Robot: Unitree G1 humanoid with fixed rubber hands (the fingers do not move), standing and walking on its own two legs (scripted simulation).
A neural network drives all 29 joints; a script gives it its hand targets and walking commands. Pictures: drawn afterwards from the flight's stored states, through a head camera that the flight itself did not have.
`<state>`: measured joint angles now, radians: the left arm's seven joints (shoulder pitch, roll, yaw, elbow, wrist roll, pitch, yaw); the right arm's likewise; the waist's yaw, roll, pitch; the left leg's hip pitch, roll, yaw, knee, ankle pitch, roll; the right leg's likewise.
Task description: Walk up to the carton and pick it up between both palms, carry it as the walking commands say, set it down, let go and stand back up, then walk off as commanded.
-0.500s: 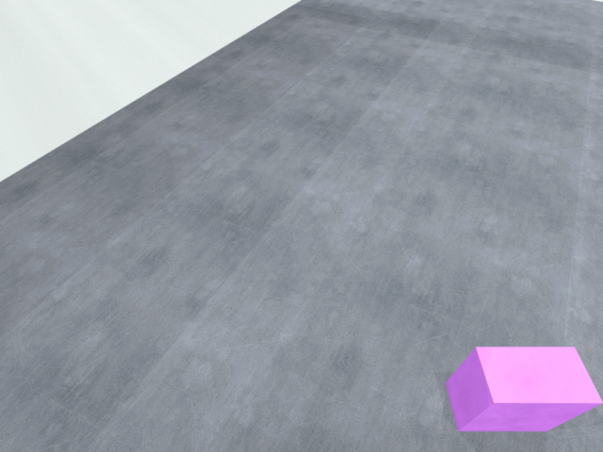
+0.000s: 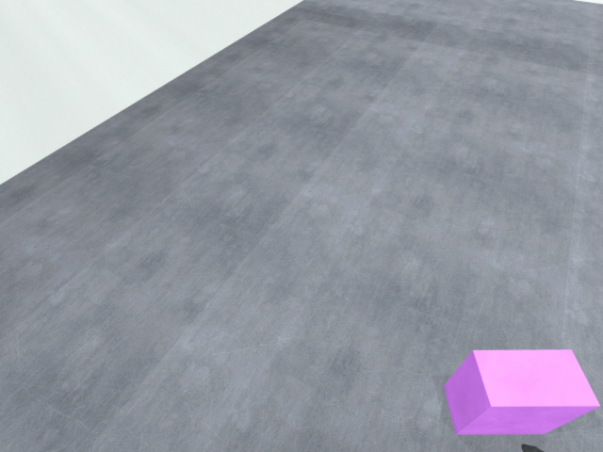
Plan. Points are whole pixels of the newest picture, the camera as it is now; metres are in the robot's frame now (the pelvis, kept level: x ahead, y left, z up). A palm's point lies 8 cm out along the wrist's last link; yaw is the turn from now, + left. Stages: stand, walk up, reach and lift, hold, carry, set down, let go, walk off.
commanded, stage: stand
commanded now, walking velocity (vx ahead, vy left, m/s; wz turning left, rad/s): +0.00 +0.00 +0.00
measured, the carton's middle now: (510, 394) +0.39 -0.57 -0.64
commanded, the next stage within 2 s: walk off in 1.38 s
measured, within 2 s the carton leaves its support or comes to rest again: neither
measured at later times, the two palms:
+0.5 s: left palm out of the picture +0.11 +0.31 -0.10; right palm out of the picture +0.10 -0.32 -0.10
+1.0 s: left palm out of the picture +0.11 +0.31 -0.10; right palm out of the picture +0.10 -0.32 -0.10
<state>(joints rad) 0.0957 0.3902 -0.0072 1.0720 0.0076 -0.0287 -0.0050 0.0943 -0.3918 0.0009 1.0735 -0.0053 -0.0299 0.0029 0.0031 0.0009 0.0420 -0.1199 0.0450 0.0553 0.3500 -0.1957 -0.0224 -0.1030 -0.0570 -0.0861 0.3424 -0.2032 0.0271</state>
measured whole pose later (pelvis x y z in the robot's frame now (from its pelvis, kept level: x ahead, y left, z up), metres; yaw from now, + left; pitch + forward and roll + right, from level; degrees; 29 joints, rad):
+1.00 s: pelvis +0.01 -0.01 +0.00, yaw -1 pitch -2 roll +0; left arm 0.08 0.40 0.01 1.07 0.01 -0.02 0.00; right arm 0.09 -0.40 0.00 1.07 -0.01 -0.02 0.00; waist 0.00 0.00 0.03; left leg -0.09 0.06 0.06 0.31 -0.19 -0.03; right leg -0.09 -0.04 -0.08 0.32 -0.20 0.02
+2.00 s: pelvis -0.02 -0.07 -0.01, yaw -1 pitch +0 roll +0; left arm 0.21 0.32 0.03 1.04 0.02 0.05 -0.01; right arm 0.13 -0.36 -0.04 1.03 -0.02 0.07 -0.03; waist -0.01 0.04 0.08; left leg -0.34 0.09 -0.05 0.78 -0.48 -0.04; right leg -0.22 0.00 -0.10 0.48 -0.25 -0.04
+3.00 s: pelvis -0.02 -0.11 +0.00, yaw -1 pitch -1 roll +0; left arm 0.28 0.15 0.00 1.18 0.01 -0.02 0.04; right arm 0.30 -0.15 0.01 1.19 -0.01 0.00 -0.05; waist 0.01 0.02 0.03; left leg -0.07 0.03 0.03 0.34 -0.25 -0.02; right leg -0.14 0.06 -0.12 0.32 -0.17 -0.09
